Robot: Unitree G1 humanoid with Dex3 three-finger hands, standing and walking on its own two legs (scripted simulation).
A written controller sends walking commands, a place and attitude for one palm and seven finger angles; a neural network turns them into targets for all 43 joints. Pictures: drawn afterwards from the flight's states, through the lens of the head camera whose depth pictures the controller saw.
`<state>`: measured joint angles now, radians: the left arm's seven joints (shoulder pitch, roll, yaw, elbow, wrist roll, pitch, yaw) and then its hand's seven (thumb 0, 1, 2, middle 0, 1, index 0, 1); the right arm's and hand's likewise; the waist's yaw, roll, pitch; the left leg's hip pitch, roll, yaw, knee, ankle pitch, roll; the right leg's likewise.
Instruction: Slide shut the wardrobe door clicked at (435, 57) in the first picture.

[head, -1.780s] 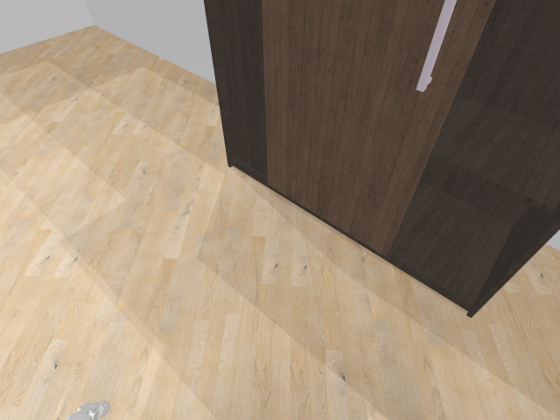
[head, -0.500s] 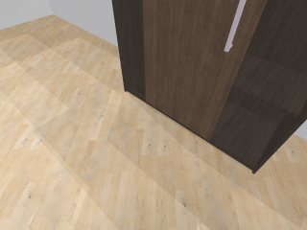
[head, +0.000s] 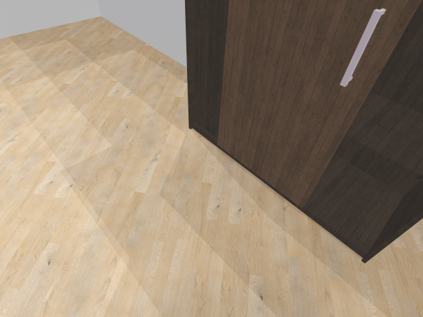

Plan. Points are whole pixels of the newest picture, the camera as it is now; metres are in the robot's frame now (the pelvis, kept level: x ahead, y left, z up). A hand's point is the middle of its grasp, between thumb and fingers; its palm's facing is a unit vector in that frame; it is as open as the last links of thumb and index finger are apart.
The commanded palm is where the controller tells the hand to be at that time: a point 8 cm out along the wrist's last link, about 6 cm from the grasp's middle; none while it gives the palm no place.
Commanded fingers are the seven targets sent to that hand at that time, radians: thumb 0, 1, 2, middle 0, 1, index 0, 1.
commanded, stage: walk to a spot facing it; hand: left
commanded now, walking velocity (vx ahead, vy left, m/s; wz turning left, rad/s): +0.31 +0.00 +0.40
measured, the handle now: (361, 50) +0.85 -0.42 +0.15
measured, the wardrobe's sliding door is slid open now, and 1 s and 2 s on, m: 0.36 0.36 0.36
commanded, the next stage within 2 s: turn to face it in 0.22 s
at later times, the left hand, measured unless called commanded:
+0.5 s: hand (120, 292) +0.21 +0.22 -0.18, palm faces +0.05 -0.98 -0.17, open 7.3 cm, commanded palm none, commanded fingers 0.00 0.90 0.90 -0.20 -0.30 -0.20 -0.30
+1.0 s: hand (124, 229) +0.37 +0.26 -0.18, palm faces -0.12 -0.97 -0.20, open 7.4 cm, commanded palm none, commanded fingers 0.00 0.90 0.90 -0.20 -0.30 -0.20 -0.30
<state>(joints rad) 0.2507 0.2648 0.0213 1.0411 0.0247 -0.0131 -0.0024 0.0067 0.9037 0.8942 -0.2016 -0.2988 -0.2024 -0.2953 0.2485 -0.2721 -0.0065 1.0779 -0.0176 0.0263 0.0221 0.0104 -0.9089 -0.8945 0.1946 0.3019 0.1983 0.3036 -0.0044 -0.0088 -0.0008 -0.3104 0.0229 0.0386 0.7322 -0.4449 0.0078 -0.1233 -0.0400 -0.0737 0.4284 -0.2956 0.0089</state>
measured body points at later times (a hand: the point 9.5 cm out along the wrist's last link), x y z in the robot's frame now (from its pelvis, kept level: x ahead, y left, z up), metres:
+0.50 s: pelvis +0.16 +0.04 -0.01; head +0.19 +0.04 +0.44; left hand +0.21 +0.27 -0.16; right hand +0.09 -0.15 -0.16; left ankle +0.04 +0.12 -0.74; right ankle +0.29 -0.07 -0.71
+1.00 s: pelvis +0.26 +0.07 -0.01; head +0.29 +0.09 +0.44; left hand +0.38 +0.31 -0.16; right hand +0.35 -0.20 -0.12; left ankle +0.31 +0.18 -0.74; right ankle +0.28 -0.05 -0.72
